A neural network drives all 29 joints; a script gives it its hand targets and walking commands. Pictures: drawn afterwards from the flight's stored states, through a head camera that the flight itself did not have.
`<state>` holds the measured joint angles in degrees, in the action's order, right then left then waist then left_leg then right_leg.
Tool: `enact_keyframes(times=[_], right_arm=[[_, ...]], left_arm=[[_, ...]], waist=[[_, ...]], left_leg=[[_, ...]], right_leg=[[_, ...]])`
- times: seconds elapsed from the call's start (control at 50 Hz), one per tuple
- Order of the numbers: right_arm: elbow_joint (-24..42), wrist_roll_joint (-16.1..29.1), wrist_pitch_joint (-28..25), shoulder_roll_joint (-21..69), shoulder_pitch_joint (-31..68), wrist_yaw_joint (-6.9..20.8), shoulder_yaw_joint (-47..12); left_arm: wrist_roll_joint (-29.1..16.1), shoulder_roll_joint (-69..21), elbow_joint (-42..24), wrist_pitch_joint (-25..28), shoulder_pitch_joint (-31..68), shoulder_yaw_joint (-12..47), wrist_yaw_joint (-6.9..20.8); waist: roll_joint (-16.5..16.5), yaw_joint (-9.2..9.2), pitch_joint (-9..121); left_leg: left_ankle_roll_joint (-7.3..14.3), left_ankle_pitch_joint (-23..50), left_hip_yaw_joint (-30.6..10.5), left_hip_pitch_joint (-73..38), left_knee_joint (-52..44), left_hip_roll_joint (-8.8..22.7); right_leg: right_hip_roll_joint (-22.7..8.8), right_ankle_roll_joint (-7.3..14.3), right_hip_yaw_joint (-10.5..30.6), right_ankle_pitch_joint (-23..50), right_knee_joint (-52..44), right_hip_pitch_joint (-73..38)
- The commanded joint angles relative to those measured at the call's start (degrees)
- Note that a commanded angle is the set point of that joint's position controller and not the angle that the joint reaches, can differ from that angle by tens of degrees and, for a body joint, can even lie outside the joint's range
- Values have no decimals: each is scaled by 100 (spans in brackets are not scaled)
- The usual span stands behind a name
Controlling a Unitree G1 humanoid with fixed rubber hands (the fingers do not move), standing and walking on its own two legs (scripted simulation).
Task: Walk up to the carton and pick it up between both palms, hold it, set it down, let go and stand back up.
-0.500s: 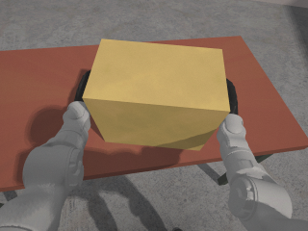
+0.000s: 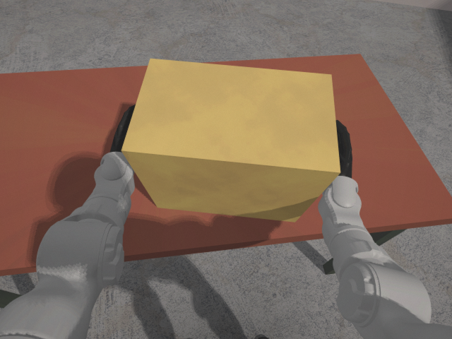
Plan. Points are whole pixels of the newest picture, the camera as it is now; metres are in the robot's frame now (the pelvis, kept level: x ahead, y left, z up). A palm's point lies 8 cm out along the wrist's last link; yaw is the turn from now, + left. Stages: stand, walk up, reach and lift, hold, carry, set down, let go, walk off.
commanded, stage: reach and lift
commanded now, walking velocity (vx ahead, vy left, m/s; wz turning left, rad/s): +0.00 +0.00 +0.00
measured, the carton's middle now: (231, 150) +0.44 -0.03 +0.04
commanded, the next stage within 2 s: none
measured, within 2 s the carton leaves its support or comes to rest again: neither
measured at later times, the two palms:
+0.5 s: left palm (121, 142) +0.45 +0.17 +0.07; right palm (337, 162) +0.39 -0.21 +0.06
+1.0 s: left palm (99, 115) +0.43 +0.18 +0.17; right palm (362, 127) +0.38 -0.21 +0.16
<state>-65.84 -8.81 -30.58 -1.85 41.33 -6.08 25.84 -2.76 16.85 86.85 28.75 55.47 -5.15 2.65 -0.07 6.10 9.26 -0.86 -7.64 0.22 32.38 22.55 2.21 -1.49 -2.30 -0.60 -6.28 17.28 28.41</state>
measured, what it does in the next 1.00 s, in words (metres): stands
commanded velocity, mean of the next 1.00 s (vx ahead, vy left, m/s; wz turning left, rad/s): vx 0.00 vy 0.00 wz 0.00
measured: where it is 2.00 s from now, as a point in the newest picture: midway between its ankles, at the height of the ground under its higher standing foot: outside the picture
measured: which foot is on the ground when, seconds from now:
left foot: down 0.00-1.00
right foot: down 0.00-1.00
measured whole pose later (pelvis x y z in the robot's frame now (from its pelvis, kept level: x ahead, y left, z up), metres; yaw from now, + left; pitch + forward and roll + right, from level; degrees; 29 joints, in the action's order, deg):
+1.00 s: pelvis +0.00 +0.00 +0.01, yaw +1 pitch +4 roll -1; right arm -47.9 4.6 -1.5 -7.1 40.4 -7.7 10.9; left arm -2.4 15.1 58.5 -2.3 48.5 -7.4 1.4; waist -0.3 4.8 7.5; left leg -0.7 -7.6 0.3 14.7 18.4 1.6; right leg -2.1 -2.4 -0.7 -6.9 14.1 11.1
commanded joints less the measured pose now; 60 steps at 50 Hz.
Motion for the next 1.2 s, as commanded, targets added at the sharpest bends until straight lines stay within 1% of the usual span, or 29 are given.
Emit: enact_keyframes(times=[0.0, 0.1, 0.14, 0.16, 0.18, 0.26, 0.32, 0.36, 0.42, 0.48, 0.52, 0.54, 0.64, 0.7, 0.72, 0.76, 0.78, 0.8, 0.82, 0.88, 0.92, 0.94, 0.96, 0.98, 1.04, 1.1, 1.12, 1.16, 1.18], right_arm=[[450, -716, -295, 2832, 3472, 896, -1980], [668, -514, -231, 2833, 3560, 897, -2209], [778, -418, -181, 2850, 3583, 898, -2306], [819, -359, -152, 2853, 3596, 903, -2375], [895, -295, -122, 2862, 3648, 901, -2448], [1210, 14, 44, 2928, 3739, 891, -2760], [1498, 271, 225, 2999, 3825, 883, -3050], [1791, 466, 367, 3050, 3938, 879, -3256], [2277, 718, 648, 3096, 4092, 878, -3569], [2641, 924, 950, 3094, 4214, 861, -3759], [2840, 1041, 1164, 3083, 4239, 858, -3891], [2914, 1096, 1265, 3061, 4224, 840, -3932], [3024, 1205, 1726, 2878, 4117, 769, -3915], [3112, 1227, 1945, 2812, 4156, 720, -3841], [3107, 1237, 2021, 2793, 4194, 705, -3801], [3130, 1236, 2161, 2781, 4242, 688, -3749], [3195, 1263, 2227, 2774, 4267, 672, -3744], [3204, 1270, 2307, 2753, 4301, 668, -3731], [3205, 1256, 2355, 2730, 4334, 661, -3679], [3318, 1268, 2476, 2653, 4565, 691, -3575], [3420, 1255, 2538, 2629, 4659, 713, -3565], [3433, 1238, 2574, 2579, 4725, 719, -3535], [3439, 1238, 2612, 2562, 4744, 740, -3519], [3385, 1211, 2660, 2505, 4750, 743, -3452], [3452, 1193, 2720, 2477, 4835, 784, -3414], [3514, 1212, 2794, 2446, 4868, 816, -3407], [3591, 1232, 2822, 2455, 4873, 827, -3444], [3680, 1284, 2876, 2482, 4855, 845, -3510], [3708, 1311, 2903, 2469, 4853, 846, -3527]], left_arm=[[466, -3199, -1636, 629, 4221, 807, 632], [326, -3303, -1823, 561, 4215, 997, 598], [249, -3355, -2007, 528, 4277, 1114, 589], [208, -3394, -2085, 505, 4260, 1168, 583], [175, -3413, -2081, 477, 4259, 1211, 580], [-62, -3565, -2442, 381, 4314, 1500, 569], [-249, -3652, -2685, 277, 4405, 1690, 560], [-383, -3741, -2917, 189, 4445, 1836, 550], [-551, -3849, -3141, 9, 4461, 1978, 538], [-711, -3989, -3484, -198, 4558, 2143, 509], [-772, -4025, -3708, -360, 4556, 2176, 486], [-796, -4028, -3820, -447, 4550, 2186, 487], [-642, -3963, -4148, -967, 4353, 1933, 577], [-461, -3875, -4220, -1286, 4246, 1684, 680], [-410, -3854, -4213, -1395, 4255, 1631, 712], [-328, -3812, -4387, -1591, 4306, 1524, 762], [-266, -3830, -4384, -1712, 4211, 1439, 783], [-225, -3817, -4425, -1830, 4208, 1388, 804], [-192, -3799, -4530, -1919, 4293, 1346, 824], [-98, -3826, -4747, -2212, 4356, 1248, 835], [-30, -3857, -4838, -2400, 4252, 1190, 825], [9, -3871, -4770, -2509, 4152, 1143, 830], [76, -3857, -4843, -2601, 4119, 1089, 835], [123, -3852, -4802, -2706, 4046, 1033, 849], [200, -3897, -5058, -2930, 3958, 1006, 850], [228, -3932, -5249, -3140, 3873, 1059, 830], [238, -3951, -5356, -3206, 3796, 1070, 819], [212, -4002, -5644, -3317, 3777, 1176, 793], [204, -4011, -5746, -3362, 3779, 1207, 775]], waist=[[-639, -16, 4292], [-663, -29, 4479], [-682, -8, 4555], [-687, -26, 4618], [-662, -17, 4657], [-712, 16, 4972], [-639, 34, 5125], [-643, 23, 5281], [-564, 10, 5353], [-560, 45, 5396], [-553, 15, 5324], [-512, 54, 5218], [-396, 51, 4530], [-281, 24, 4106], [-258, 51, 3928], [-278, 26, 3756], [-225, 14, 3658], [-227, -5, 3580], [-241, 18, 3505], [-287, -42, 3387], [-255, -91, 3283], [-219, -111, 3169], [-223, -160, 3107], [-179, -160, 2950], [-150, -229, 2947], [-149, -248, 2871], [-168, -287, 2900], [-213, -291, 2973], [-196, -265, 2947]], left_leg=[[-330, 2079, 294, -2508, 261, -252], [-323, 2242, 262, -2561, 340, -257], [-324, 2308, 234, -2606, 369, -254], [-325, 2369, 226, -2653, 399, -254], [-320, 2391, 215, -2621, 425, -262], [-326, 2672, 137, -2704, 549, -277], [-303, 2807, 67, -2730, 636, -291], [-284, 2893, 33, -2742, 682, -313], [-248, 2916, -48, -2743, 737, -326], [-262, 2998, -127, -2904, 781, -311], [-257, 3004, -176, -2965, 784, -309], [-260, 3000, -203, -2989, 773, -313], [-270, 2879, -243, -3142, 571, -327], [-236, 2715, -187, -3170, 370, -372], [-237, 2603, -158, -3151, 291, -392], [-227, 2474, -115, -3224, 152, -404], [-216, 2461, -100, -3285, 99, -411], [-211, 2382, -79, -3317, 39, -413], [-214, 2350, -66, -3384, -10, -410], [-210, 2210, -18, -3591, -144, -390], [-203, 2158, 1, -3671, -209, -375], [-190, 2029, 19, -3662, -256, -373], [-175, 1953, 46, -3699, -312, -376], [-163, 1827, 58, -3683, -364, -372], [-153, 1759, 97, -3809, -438, -363], [-154, 1668, 124, -3837, -472, -358], [-155, 1680, 133, -3845, -479, -364], [-178, 1717, 136, -3887, -482, -362], [-189, 1727, 131, -3888, -470, -362]], right_leg=[[257, 201, -459, 2058, 216, -1420], [295, 203, -434, 2067, 236, -1368], [308, 201, -431, 2085, 256, -1347], [316, 199, -427, 2103, 266, -1334], [323, 194, -420, 2122, 272, -1347], [358, 162, -378, 2350, 376, -1404], [379, 127, -365, 2452, 439, -1448], [392, 99, -336, 2564, 503, -1517], [409, 56, -302, 2621, 568, -1600], [447, 34, -298, 2563, 580, -1542], [453, 24, -266, 2549, 579, -1551], [452, 12, -257, 2579, 568, -1597], [421, 0, -179, 2534, 403, -1727], [353, -4, -115, 2636, 293, -2042], [342, -10, -106, 2614, 242, -2149], [315, 3, -109, 2511, 147, -2250], [309, 4, -98, 2496, 87, -2344], [303, 12, -103, 2431, 41, -2397], [300, 17, -117, 2351, -10, -2433], [310, 57, -161, 1947, -159, -2371], [326, 83, -182, 1760, -245, -2387], [328, 97, -198, 1605, -295, -2374], [327, 104, -210, 1492, -322, -2407], [328, 109, -229, 1333, -363, -2411], [342, 135, -273, 1122, -419, -2461], [351, 153, -297, 965, -442, -2475], [351, 156, -296, 987, -433, -2523], [355, 152, -309, 995, -410, -2570], [359, 151, -316, 995, -406, -2584]])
